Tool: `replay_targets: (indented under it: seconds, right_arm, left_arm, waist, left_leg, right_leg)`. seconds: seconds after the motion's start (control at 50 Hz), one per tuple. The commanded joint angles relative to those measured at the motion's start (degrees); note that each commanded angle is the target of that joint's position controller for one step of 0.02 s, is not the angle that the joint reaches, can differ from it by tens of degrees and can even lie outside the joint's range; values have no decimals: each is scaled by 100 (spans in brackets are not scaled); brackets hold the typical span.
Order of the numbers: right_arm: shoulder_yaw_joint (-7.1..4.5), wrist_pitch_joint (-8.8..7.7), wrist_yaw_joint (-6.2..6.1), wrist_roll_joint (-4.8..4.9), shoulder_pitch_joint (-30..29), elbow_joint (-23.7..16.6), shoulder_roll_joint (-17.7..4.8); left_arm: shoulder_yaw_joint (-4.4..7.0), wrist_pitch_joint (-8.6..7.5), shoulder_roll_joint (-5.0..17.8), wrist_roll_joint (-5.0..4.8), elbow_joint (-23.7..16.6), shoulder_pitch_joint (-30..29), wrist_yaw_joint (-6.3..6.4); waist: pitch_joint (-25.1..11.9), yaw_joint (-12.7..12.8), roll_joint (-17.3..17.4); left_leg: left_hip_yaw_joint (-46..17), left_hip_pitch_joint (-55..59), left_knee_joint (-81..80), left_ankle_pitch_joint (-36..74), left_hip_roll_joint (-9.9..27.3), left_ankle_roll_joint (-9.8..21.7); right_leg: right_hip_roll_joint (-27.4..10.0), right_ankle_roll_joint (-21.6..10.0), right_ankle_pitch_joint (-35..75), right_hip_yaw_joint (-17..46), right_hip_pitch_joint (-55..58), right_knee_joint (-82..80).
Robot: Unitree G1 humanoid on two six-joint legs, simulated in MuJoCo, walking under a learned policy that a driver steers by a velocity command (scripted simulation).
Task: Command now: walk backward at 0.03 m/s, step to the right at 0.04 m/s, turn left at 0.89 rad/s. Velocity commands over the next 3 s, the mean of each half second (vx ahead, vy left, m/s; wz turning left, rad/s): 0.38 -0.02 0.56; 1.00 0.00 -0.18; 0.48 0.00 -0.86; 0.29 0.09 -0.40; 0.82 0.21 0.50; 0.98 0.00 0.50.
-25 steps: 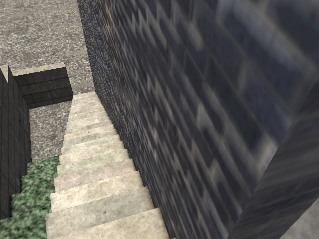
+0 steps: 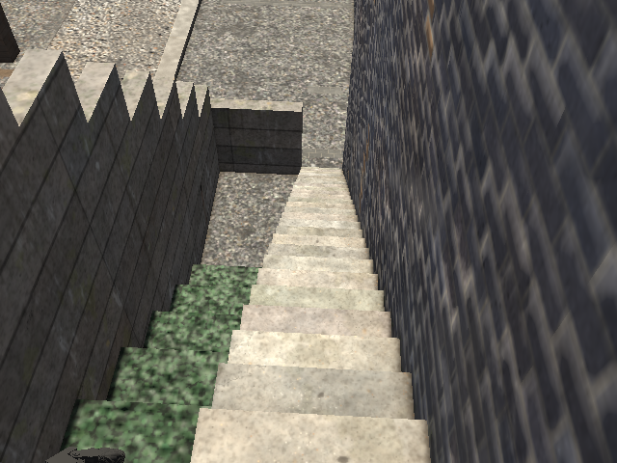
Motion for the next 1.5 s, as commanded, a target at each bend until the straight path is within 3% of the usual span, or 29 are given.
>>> replay_targets:
  seconds: [0.02,0.3,0.32,0.36,0.48,0.52,0.6,0.62,0.66,0.68,0.7,0.78,0.84,0.86,0.88,0.92,0.94,0.98,1.16,1.18,1.2,1.26,1.3,1.32,1.38,1.4,1.42,1.46,1.5]
  right_arm:
    - [-21,15,-58,0,-475,-744,-586]
    - [89,-37,-252,-6,49,-400,-659]
    - [-112,471,-277,459,-104,-608,-755]
    - [-89,846,-297,376,-609,-886,-703]
    - [-128,838,-264,191,-565,-837,-396]
    - [20,692,-293,326,-932,-1210,8]
    - [-151,561,-153,59,-1462,-1237,-402]
    - [-175,498,-116,571,-1480,-1187,-529]
    - [-80,410,-127,497,-1521,-1153,-250]
    - [-19,552,7,-46,-1427,-1013,0]
    - [-37,492,-122,396,-1412,-1064,-98]
    - [8,321,-288,612,-1774,-1282,-228]
    - [-62,361,-211,438,-431,-1005,-435]
    - [-289,541,-358,-256,659,-588,-921]
    - [-436,621,-304,-44,1052,-446,-1298]
    - [-205,646,114,554,125,-558,-522]
    - [-225,667,254,495,-218,-478,-554]
    - [-204,535,-273,-98,-424,-145,-567]
    - [-122,-206,-168,113,113,1129,-421]
    - [445,-265,-563,-855,-1639,-165,946]
    - [387,-206,-682,-837,-1566,-67,455]
    - [133,-210,-899,-402,96,695,-504]
    - [60,-4,-1007,-217,835,980,-518]
    - [154,43,-799,-648,274,729,-585]
    - [247,376,-398,-377,-635,772,-292]
    - [264,312,-165,-292,-255,511,-85]
    - [261,139,-76,-59,-513,-2,56]
    - [222,-279,-232,222,-1592,-773,-274]
    - [219,-156,-408,-253,-859,-382,-472]
  left_arm:
    - [137,-60,709,28,-322,-9,3]
    - [-232,282,565,-149,318,-14,-3]
    - [3,589,704,-410,-62,-102,-137]
    - [-15,878,512,-470,34,-112,-277]
    - [-20,457,398,-474,379,843,-76]
    - [225,397,1192,-330,395,1134,-92]
    - [200,251,961,-436,457,1025,-185]
    - [214,131,920,-623,549,954,-288]
    - [255,140,1004,-624,780,1090,-395]
    - [141,158,685,-426,786,1199,-339]
    - [261,198,848,-612,795,1175,-444]
    - [289,477,752,-506,992,1565,-582]
    - [200,754,660,-542,920,1543,-720]
    - [180,379,660,-654,711,1307,-392]
    - [101,192,408,-519,556,1501,-327]
    - [304,435,673,-708,534,1661,-644]
    - [293,680,568,-655,432,1633,-724]
    - [210,679,128,-228,624,1555,-372]
    - [375,644,83,-330,915,889,-307]
    - [-103,401,-946,536,1184,1896,-844]
    - [-65,353,-1140,602,1402,2058,-999]
    - [203,243,76,145,771,844,-1301]
    - [68,171,-270,220,654,455,-1179]
    - [89,70,-334,79,950,1665,-999]
    - [610,-142,1089,39,1787,3935,-611]
    - [800,-25,1750,102,1572,4152,-555]
    - [718,-169,1675,10,1510,4510,-545]
    - [198,-392,336,39,1259,3792,-617]
    - [-188,-406,-232,-81,948,2077,-642]
  waist:
    - [-272,395,378]
    - [-905,-268,606]
    - [-1393,44,434]
    - [-640,84,1131]
    - [-239,311,249]
    - [385,568,-1766]
    - [409,515,-607]
    - [172,675,-572]
    - [128,762,-673]
    - [376,570,-873]
    - [223,783,-316]
    - [365,862,-849]
    - [-344,62,-229]
    - [-847,-922,981]
    - [-1272,-835,1862]
    - [-857,5,521]
    - [-447,38,545]
    - [-86,174,887]
    - [592,471,286]
    - [1315,669,-538]
    - [856,794,421]
    - [972,1,213]
    - [878,-594,24]
    - [149,173,521]
    - [-187,1112,-1850]
    - [-1592,798,-1840]
    - [-2452,922,-1646]
    - [-1252,1141,-877]
    - [-237,262,665]
  left_leg:
    - [-2233,178,-1213,204,1467,812]
    - [-2970,325,-486,935,1264,784]
    - [-2869,224,-647,-2012,828,415]
    - [-2442,-455,-894,-1835,445,141]
    - [-2578,-1271,142,-2194,357,135]
    - [-661,-3594,2318,-1268,-260,-198]
    - [-485,-3003,2833,-458,397,-577]
    - [-356,-2802,2160,260,663,-717]
    - [-114,-1750,1686,833,804,-816]
    - [193,-1283,1877,368,604,-679]
    - [97,-1220,1749,743,819,-734]
    - [117,-1534,1436,-81,884,-813]
    - [148,1255,743,459,614,-415]
    - [-342,3685,1074,159,965,-153]
    - [-2065,3852,220,-639,2144,-30]
    - [-1764,2050,146,-1240,2361,-132]
    - [-1528,1337,-119,-1474,2272,4]
    - [-878,434,43,935,2406,111]
    - [1024,-412,1147,-289,2609,-391]
    - [1774,-2540,674,-1543,2066,-284]
    - [1619,-2933,488,-2125,2130,-87]
    - [1396,-320,1677,-1833,2621,-400]
    - [933,1059,2088,-1328,2868,-506]
    - [983,-192,2743,-118,2985,-158]
    - [1737,-1044,7701,-3575,830,-944]
    - [1093,-3105,9590,-3885,338,-1383]
    - [424,-4250,10195,-3738,307,-1634]
    - [-1034,-6046,9564,-3704,967,-1327]
    - [-1251,-4533,6567,-1224,1385,-1043]
  right_leg:
    - [-176,-38,721,482,-787,420]
    - [-234,585,891,42,-1326,129]
    - [-37,251,1196,-80,-627,-967]
    - [215,242,1171,-484,24,-1870]
    - [54,-531,1318,-523,2547,-4337]
    - [-1951,-1439,-566,2443,3172,-5272]
    - [-1625,-1492,-142,1863,2358,-5693]
    - [-1393,-1246,318,1266,2565,-5905]
    - [-1068,-1116,1202,652,2224,-5976]
    - [-1024,-1310,1791,533,1714,-6024]
    - [-904,-1189,2160,169,1959,-5905]
    - [-1006,-1429,3485,564,2399,-5214]
    - [-561,-1330,3625,274,987,-3839]
    - [-62,-907,4033,31,-899,-1829]
    - [373,-655,144,126,-1935,-343]
    - [-228,-407,594,447,-1714,102]
    - [-397,-307,748,216,-1512,-11]
    - [-201,-174,1299,438,-842,139]
    - [-279,-563,4855,167,-1339,-757]
    - [-764,-828,6424,-284,-84,-1984]
    - [-346,-682,6001,-629,1316,-1791]
    - [-592,-675,4396,-663,-534,-3402]
    - [-755,-599,4114,-757,-1217,-4490]
    - [-479,-434,5022,-825,1036,-2472]
    - [317,-838,5952,-1007,3751,-5509]
    - [-395,-1897,9359,217,6460,-3124]
    - [-1180,-2687,10918,1292,7235,-2832]
    - [-2197,-2824,7518,2802,5191,-2739]
    - [-1774,-2049,5454,2088,1359,-3235]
